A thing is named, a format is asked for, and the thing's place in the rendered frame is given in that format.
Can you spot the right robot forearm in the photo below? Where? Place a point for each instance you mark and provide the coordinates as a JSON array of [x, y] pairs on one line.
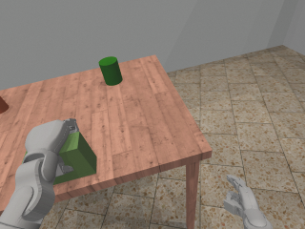
[[255, 219]]

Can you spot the sponge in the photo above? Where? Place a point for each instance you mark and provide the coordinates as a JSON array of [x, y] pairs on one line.
[[77, 153]]

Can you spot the left robot forearm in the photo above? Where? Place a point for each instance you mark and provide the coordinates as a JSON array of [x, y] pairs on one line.
[[33, 196]]

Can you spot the robot left hand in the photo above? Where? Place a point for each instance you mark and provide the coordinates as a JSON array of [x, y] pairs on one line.
[[52, 136]]

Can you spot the table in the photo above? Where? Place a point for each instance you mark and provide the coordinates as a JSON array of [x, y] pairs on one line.
[[137, 128]]

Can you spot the robot right hand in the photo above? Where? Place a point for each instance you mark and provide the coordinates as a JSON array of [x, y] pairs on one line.
[[237, 203]]

